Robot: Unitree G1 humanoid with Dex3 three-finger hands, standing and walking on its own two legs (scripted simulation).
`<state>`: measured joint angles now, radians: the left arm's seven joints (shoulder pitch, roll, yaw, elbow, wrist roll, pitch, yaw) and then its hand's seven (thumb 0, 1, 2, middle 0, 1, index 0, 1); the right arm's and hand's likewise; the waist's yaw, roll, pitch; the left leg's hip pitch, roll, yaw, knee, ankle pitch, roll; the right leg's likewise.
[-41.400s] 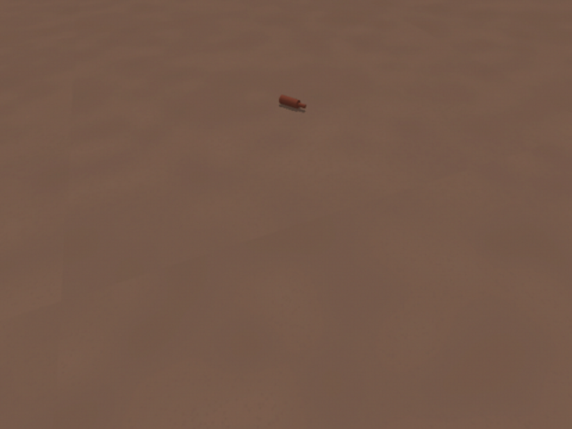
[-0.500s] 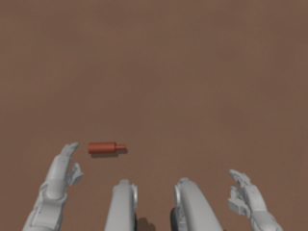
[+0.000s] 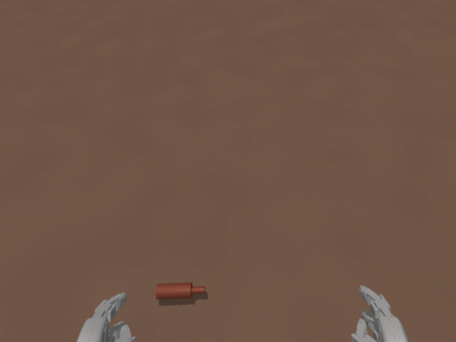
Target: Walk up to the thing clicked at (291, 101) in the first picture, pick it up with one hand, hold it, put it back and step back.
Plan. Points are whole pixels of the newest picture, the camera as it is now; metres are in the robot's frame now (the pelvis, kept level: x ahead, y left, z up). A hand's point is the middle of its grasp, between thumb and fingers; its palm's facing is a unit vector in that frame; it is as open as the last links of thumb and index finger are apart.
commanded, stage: home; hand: left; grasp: from above
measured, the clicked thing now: (181, 290) +0.46 +0.21 -0.68
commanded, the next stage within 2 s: none
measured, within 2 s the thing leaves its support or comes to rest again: neither
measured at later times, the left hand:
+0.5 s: hand out of the picture +0.16 +0.18 -0.04, palm faces +0.05 -0.98 -0.20, open 7.4 cm
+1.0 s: hand out of the picture +0.16 +0.17 -0.04, palm faces +0.05 -0.98 -0.20, open 7.4 cm
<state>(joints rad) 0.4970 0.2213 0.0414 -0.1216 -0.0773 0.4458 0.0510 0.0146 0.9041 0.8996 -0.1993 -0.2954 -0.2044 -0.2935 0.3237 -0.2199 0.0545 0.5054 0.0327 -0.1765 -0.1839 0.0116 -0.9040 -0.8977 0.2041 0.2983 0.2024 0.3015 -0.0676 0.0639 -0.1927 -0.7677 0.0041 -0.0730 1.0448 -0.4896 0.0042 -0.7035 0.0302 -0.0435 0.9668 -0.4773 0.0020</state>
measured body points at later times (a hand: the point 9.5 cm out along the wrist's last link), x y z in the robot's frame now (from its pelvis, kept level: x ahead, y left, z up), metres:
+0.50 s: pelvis +0.01 +0.00 +0.01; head +0.02 +0.00 +0.46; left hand +0.16 +0.23 -0.02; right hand +0.17 -0.24 -0.05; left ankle +0.01 +0.11 -0.67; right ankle +0.00 -0.13 -0.67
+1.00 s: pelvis +0.00 -0.01 +0.00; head +0.02 +0.00 +0.45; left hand +0.16 +0.23 -0.02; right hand +0.16 -0.25 -0.06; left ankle +0.01 +0.11 -0.67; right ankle +0.00 -0.13 -0.67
